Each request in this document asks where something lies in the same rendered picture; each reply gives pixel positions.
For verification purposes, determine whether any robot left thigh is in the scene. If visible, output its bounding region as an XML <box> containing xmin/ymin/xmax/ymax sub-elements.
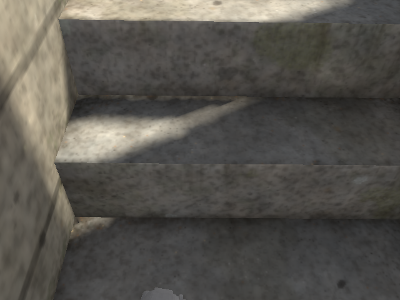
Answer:
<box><xmin>143</xmin><ymin>287</ymin><xmax>185</xmax><ymax>300</ymax></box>

